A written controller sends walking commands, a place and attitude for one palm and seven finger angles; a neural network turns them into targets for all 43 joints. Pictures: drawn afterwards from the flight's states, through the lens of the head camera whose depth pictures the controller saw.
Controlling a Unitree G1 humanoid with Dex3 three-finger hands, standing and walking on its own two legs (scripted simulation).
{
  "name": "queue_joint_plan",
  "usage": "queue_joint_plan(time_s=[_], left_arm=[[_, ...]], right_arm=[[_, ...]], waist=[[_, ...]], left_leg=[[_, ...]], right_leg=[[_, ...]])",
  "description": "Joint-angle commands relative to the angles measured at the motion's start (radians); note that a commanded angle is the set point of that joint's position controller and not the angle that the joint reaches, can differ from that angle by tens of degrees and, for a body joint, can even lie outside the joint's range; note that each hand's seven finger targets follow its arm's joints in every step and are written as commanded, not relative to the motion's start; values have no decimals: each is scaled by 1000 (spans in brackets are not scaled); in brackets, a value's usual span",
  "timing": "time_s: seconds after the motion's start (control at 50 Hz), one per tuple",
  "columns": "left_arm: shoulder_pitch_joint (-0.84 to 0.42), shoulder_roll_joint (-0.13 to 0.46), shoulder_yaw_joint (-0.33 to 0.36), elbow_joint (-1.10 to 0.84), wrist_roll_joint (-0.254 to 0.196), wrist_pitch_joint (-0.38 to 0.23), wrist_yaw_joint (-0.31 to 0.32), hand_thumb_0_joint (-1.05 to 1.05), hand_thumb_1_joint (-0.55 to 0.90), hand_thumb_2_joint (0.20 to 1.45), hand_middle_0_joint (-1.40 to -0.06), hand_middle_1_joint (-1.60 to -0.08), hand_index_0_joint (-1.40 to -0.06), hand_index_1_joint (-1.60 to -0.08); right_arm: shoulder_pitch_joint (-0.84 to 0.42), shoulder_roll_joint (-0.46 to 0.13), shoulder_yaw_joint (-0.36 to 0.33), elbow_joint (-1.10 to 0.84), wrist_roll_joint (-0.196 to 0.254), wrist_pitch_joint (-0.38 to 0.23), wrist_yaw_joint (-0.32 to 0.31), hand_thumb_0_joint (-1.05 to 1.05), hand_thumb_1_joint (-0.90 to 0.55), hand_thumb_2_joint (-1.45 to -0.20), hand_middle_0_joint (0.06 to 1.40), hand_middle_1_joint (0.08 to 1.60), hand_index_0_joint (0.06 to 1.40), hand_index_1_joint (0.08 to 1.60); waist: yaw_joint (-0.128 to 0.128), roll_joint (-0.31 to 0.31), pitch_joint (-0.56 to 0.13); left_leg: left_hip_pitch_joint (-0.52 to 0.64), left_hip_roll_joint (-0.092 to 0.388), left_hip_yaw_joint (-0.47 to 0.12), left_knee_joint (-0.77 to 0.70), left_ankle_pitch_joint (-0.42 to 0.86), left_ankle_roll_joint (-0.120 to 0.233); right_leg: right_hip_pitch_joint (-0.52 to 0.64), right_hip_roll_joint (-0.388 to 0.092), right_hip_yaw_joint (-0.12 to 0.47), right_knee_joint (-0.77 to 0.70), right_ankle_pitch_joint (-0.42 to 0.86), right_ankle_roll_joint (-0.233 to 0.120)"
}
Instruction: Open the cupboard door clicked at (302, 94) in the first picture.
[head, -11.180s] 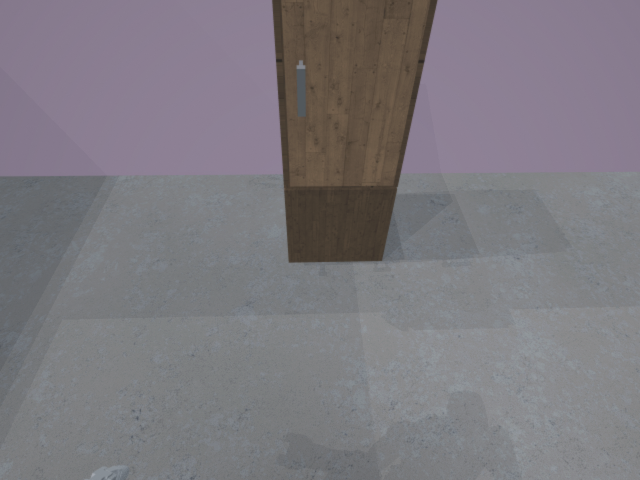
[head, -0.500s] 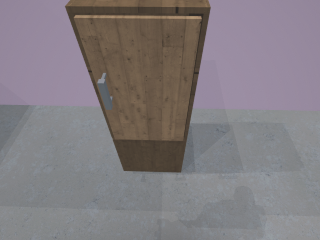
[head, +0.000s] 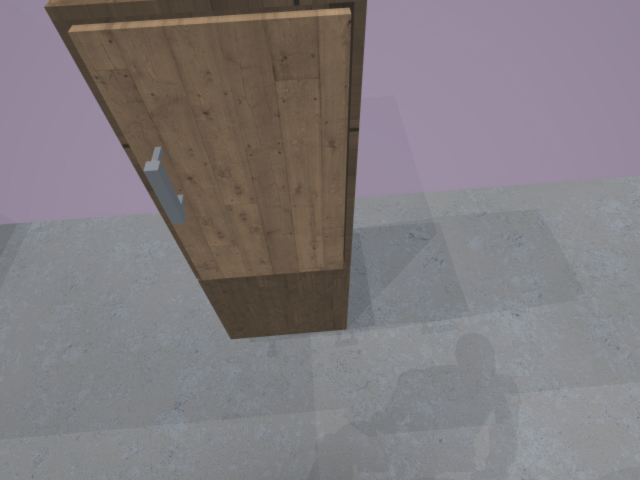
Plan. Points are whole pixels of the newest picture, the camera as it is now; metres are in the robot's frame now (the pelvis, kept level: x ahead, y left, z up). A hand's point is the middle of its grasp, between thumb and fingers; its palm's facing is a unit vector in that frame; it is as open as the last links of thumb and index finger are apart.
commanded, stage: look again from close up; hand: left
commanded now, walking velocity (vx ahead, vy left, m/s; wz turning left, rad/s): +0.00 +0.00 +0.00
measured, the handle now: (168, 186) +0.55 +0.27 +0.01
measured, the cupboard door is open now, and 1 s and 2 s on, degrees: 0 0 0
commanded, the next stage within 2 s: come to a stop and stand still in 0.36 s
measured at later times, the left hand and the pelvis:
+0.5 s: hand out of the picture +0.04 +0.16 -0.17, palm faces +0.03 -0.98 -0.21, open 7.3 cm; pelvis +0.03 -0.01 +0.00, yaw +0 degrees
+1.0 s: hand out of the picture +0.02 +0.20 -0.17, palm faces +0.03 -0.98 -0.19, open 7.4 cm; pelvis -0.01 +0.03 +0.00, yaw +0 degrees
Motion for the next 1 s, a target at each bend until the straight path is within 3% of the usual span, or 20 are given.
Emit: queue_joint_plan(time_s=[0.0,0.04,0.06,0.08,0.12,0.18,0.26,0.32,0.48,0.5,0.52,0.54,0.58,0.62,0.66,0.7,0.76,0.8,0.9,0.98], left_arm=[[68,130,24,-39,-6,-12,16,0,900,900,-200,-300,-200,-300],[64,115,14,-35,-15,2,12,0,900,900,-200,-300,-200,-300],[71,95,10,-37,-15,10,10,0,900,900,-200,-300,-200,-300],[76,83,9,-40,-11,15,9,0,900,900,-200,-300,-200,-300],[83,91,9,-27,-5,16,7,0,900,900,-200,-300,-200,-300],[97,100,8,-21,-6,11,5,0,900,900,-200,-300,-200,-300],[111,114,11,-26,-8,5,5,0,900,900,-200,-300,-200,-300],[112,114,12,-29,-8,6,5,0,900,900,-200,-300,-200,-300],[126,126,12,-25,-9,6,4,0,900,900,-200,-300,-200,-300],[89,254,-5,-103,-2,10,8,0,900,900,-200,-300,-200,-300],[111,184,15,-95,-5,1,10,0,900,900,-200,-300,-200,-300],[118,187,21,-81,-6,-9,13,0,900,900,-200,-300,-200,-300],[148,190,22,-98,-8,-10,16,0,900,900,-200,-300,-200,-300],[166,181,19,-92,-7,-5,18,0,900,900,-200,-300,-200,-300],[145,194,26,-113,-4,5,19,0,900,900,-200,-300,-200,-300],[116,175,17,-127,-4,11,19,0,900,900,-200,-300,-200,-300],[82,168,14,-135,-8,25,14,0,900,900,-200,-300,-200,-300],[99,152,8,-131,-5,32,12,0,900,900,-200,-300,-200,-300],[81,148,-1,-124,-4,41,4,0,900,900,-200,-300,-200,-300],[88,142,-3,-116,-3,42,1,0,900,900,-200,-300,-200,-300]], right_arm=[[71,5,13,-56,4,-38,-4,0,-900,-900,200,300,200,300],[99,-22,17,-31,-1,-45,-8,0,-900,-900,200,300,200,300],[93,-50,13,-33,-5,-48,-12,0,-900,-900,200,300,200,300],[73,-64,14,-40,-6,-43,-17,0,-900,-900,200,300,200,300],[56,-57,18,-32,-4,-42,-20,0,-900,-900,200,300,200,300],[59,-57,22,-22,0,-40,-26,0,-900,-900,200,300,200,300],[60,-69,24,-14,0,-42,-28,0,-900,-900,200,300,200,300],[49,-76,24,-5,2,-43,-28,0,-900,-900,200,300,200,300],[33,-79,25,7,4,-40,-30,0,-900,-900,200,300,200,300],[-18,-164,8,-102,2,-20,-16,0,-900,-900,200,300,200,300],[-15,-154,1,-120,-5,-45,-18,0,-900,-900,200,300,200,300],[-7,-131,-5,-102,-5,-50,-27,0,-900,-900,200,300,200,300],[17,-112,-6,-116,3,-45,-30,0,-900,-900,200,300,200,300],[3,-96,-3,-124,5,-36,-24,0,-900,-900,200,300,200,300],[-18,-114,-13,-136,10,-25,-27,0,-900,-900,200,300,200,300],[-7,-94,-6,-129,6,-23,-22,0,-900,-900,200,300,200,300],[-25,-127,-9,-113,1,-23,-23,0,-900,-900,200,300,200,300],[-35,-120,0,-113,-1,-25,-21,0,-900,-900,200,300,200,300],[-48,-128,7,-112,0,-24,-13,0,-900,-900,200,300,200,300],[-45,-132,9,-107,-1,-25,-9,0,-900,-900,200,300,200,300]], waist=[[13,-110,-194],[8,-24,-137],[21,35,-97],[31,17,-53],[34,58,10],[29,-53,26],[28,-90,-36],[29,-62,-53],[34,-66,-51],[21,-162,109],[35,-78,-17],[30,-46,-126],[35,-99,-186],[42,-186,-174],[41,-188,-121],[28,-152,-107],[32,-13,-36],[43,-12,-23],[45,-47,16],[44,-57,20]], left_leg=[[28,-25,43,-97,84,-4],[118,0,-6,-239,283,4],[102,60,-57,-246,389,29],[62,86,-60,-243,385,49],[45,74,-57,-236,446,49],[59,58,-40,-237,412,37],[100,48,-27,-238,422,32],[116,47,-26,-253,426,33],[122,42,-13,-259,398,26],[43,6,-59,-277,319,19],[58,21,-43,-200,421,27],[90,19,-39,-173,453,31],[41,-10,-20,-143,324,26],[-9,-27,-2,-128,185,29],[-23,-23,-4,-121,145,30],[39,-11,-1,-180,263,34],[99,36,-37,-213,465,41],[91,44,-43,-225,481,49],[37,43,-67,-309,267,50],[19,42,-77,-348,189,50]], right_leg=[[193,-248,148,-50,618,-102],[89,-186,124,11,400,-44],[41,-144,106,13,263,-15],[27,-124,99,-21,180,-5],[16,-126,96,-17,199,-5],[19,-142,115,-36,294,-9],[70,-158,119,-28,410,-11],[84,-158,124,-29,412,-13],[104,-173,138,-46,488,-18],[5,-134,140,-93,273,8],[45,-175,174,-27,411,-6],[122,-197,192,-5,595,-26],[217,-228,199,18,796,-36],[259,-249,202,18,886,-37],[219,-253,200,-5,823,-44],[168,-221,169,-3,721,-38],[49,-164,121,-17,421,-5],[53,-150,116,-42,321,7],[41,-141,123,-98,114,22],[37,-141,119,-106,83,29]])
